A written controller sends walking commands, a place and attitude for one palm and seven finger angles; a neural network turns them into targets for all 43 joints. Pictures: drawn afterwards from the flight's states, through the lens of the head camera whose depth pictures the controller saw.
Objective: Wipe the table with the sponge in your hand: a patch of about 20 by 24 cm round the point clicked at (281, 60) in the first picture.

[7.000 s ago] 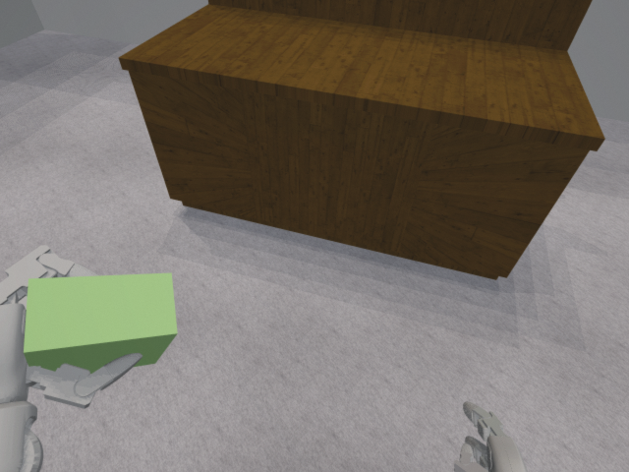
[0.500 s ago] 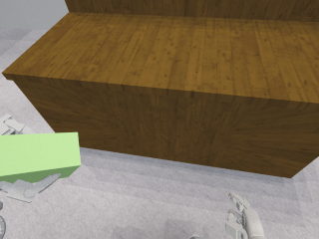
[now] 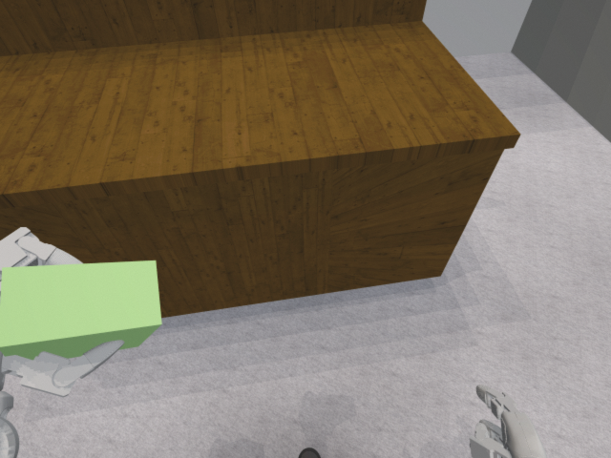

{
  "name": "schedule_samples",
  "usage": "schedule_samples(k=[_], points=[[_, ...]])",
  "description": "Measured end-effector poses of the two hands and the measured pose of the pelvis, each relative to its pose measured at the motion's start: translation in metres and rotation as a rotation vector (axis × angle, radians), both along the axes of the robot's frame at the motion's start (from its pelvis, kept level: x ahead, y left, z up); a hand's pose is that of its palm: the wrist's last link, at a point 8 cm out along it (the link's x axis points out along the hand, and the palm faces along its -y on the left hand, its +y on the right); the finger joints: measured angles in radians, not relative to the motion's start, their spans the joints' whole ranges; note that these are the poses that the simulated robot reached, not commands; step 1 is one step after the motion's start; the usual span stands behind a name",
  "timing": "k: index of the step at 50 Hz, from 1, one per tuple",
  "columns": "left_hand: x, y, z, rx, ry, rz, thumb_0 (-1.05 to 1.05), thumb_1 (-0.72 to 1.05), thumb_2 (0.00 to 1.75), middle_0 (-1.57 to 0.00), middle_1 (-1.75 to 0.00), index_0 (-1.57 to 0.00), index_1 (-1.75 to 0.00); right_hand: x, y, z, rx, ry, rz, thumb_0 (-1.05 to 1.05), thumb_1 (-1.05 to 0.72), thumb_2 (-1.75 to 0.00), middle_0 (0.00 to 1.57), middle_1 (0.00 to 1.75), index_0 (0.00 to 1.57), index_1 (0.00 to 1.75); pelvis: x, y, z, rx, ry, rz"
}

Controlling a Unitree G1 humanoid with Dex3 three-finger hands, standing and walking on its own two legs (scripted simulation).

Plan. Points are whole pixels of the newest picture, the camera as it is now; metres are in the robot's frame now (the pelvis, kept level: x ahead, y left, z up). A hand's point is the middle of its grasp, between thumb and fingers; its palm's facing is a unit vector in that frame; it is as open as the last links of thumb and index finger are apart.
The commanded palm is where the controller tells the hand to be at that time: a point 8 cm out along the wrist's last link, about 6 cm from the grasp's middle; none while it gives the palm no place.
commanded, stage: turn to face it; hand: left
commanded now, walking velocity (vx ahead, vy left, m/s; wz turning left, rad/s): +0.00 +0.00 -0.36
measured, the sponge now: (104, 312) +0.22 +0.21 +0.15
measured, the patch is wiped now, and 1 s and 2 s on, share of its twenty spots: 0.00 0.00 0.00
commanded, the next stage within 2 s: take the last steps up to it in 0.28 s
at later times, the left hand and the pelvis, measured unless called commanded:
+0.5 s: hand (176, 329) +0.20 +0.12 +0.18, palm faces +0.17 -0.83 -0.53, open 9.8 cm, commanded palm +0.15 +0.19 +0.18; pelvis -0.05 -0.06 +0.00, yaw -10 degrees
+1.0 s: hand (164, 322) +0.21 +0.14 +0.17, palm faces +0.31 -0.85 -0.43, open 9.8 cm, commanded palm +0.16 +0.19 +0.18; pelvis -0.03 -0.07 +0.00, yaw -6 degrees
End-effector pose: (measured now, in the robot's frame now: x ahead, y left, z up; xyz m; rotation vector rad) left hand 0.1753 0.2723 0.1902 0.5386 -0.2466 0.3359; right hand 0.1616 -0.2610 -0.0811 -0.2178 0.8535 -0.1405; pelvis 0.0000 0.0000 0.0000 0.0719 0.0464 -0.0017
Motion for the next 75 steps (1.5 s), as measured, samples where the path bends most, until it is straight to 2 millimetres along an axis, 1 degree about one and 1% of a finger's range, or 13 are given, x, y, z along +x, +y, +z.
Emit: schedule_samples(k=[5,10,16,23,28,34,41,47,56,62,66,71,75], points=[[-0.006,-0.013,-0.001,0.032,-0.028,-0.073,-0.01,-0.47,1.01,-0.79,-1.34,-0.78,-1.34,-0.021,0.003,0.001,0.008,-0.06,-0.023,0.01,-0.91,-0.9,0.2,0.3,0.2,0.3,-0.02,-0.009,-0.006,-0.016,-0.028,-0.023],[-0.013,-0.027,-0.002,0.06,0.001,-0.041,-0.01,-0.47,1.01,-0.79,-1.34,-0.78,-1.34,-0.04,0.008,-0.017,0.104,-0.1,-0.053,0.01,-0.9,-0.9,0.2,0.3,0.2,0.3,-0.023,-0.024,-0.011,-0.043,-0.042,-0.092],[0.0,-0.07,-0.015,0.021,-0.02,-0.08,-0.01,-0.47,1.01,-0.79,-1.34,-0.78,-1.34,-0.07,-0.008,-0.046,0.142,-0.027,-0.055,0.01,-0.9,-0.9,0.21,0.3,0.2,0.3,-0.042,-0.049,-0.02,-0.065,-0.07,-0.122],[0.0,-0.104,0.002,0.054,0.016,-0.225,-0.01,-0.47,1.01,-0.79,-1.34,-0.78,-1.34,-0.109,-0.048,-0.022,0.076,0.002,-0.176,0.02,-0.9,-0.9,0.21,0.3,0.2,0.3,-0.053,-0.059,-0.001,-0.036,-0.042,-0.167],[-0.007,-0.097,0.012,0.092,-0.001,-0.228,0.0,-0.47,1.01,-0.79,-1.34,-0.78,-1.34,-0.127,-0.073,-0.003,-0.003,-0.008,-0.224,0.01,-0.91,-0.9,0.2,0.3,0.2,0.3,-0.055,-0.06,0.006,-0.029,-0.022,-0.17],[-0.02,-0.079,0.0,0.014,-0.038,-0.177,0.0,-0.47,1.01,-0.79,-1.34,-0.78,-1.34,-0.132,-0.081,0.01,-0.084,-0.041,-0.215,0.01,-0.91,-0.9,0.2,0.3,0.2,0.3,-0.055,-0.053,0.003,-0.05,-0.037,-0.148],[-0.023,-0.072,-0.006,0.007,-0.033,-0.105,0.0,-0.47,1.01,-0.79,-1.34,-0.78,-1.34,-0.112,-0.057,-0.005,-0.003,-0.089,-0.18,0.01,-0.91,-0.9,0.2,0.3,0.2,0.3,-0.045,-0.057,-0.001,-0.073,-0.055,-0.132],[-0.009,-0.086,-0.008,0.003,-0.069,-0.092,-0.01,-0.47,1.01,-0.79,-1.34,-0.78,-1.34,-0.087,-0.04,-0.034,0.084,-0.036,-0.103,0.01,-0.9,-0.9,0.2,0.3,0.2,0.3,-0.039,-0.068,-0.011,-0.079,-0.066,-0.105],[0.016,-0.081,-0.001,0.042,0.018,-0.127,0.0,-0.47,1.01,-0.79,-1.34,-0.78,-1.34,-0.055,-0.04,-0.013,0.053,0.008,-0.099,0.01,-0.9,-0.9,0.21,0.3,0.2,0.3,-0.011,-0.059,0.008,-0.032,-0.031,-0.104],[0.047,-0.051,-0.002,0.044,-0.045,-0.116,0.0,-0.47,1.01,-0.79,-1.34,-0.78,-1.34,-0.019,-0.037,-0.008,-0.039,-0.041,-0.118,0.01,-0.9,-0.9,0.2,0.3,0.2,0.3,0.023,-0.031,-0.005,-0.053,-0.038,-0.122],[0.078,-0.037,-0.008,0.025,-0.085,-0.119,0.0,-0.47,1.01,-0.79,-1.34,-0.78,-1.34,0.005,-0.022,-0.008,-0.02,-0.094,-0.158,0.01,-0.91,-0.9,0.2,0.3,0.2,0.3,0.036,-0.022,-0.01,-0.043,-0.051,-0.133],[0.102,-0.045,-0.003,0.012,-0.064,-0.156,-0.01,-0.47,1.01,-0.79,-1.34,-0.78,-1.34,0.026,0.002,-0.006,0.056,-0.132,-0.152,0.01,-0.9,-0.9,0.2,0.3,0.2,0.3,0.056,-0.02,-0.005,-0.055,-0.036,-0.148],[0.113,-0.058,0.004,0.069,-0.065,-0.184,-0.01,-0.47,1.01,-0.79,-1.34,-0.78,-1.34,0.039,0.01,-0.02,0.099,-0.121,-0.135,0.01,-0.9,-0.9,0.21,0.3,0.2,0.3,0.075,-0.025,-0.01,-0.054,-0.034,-0.139]])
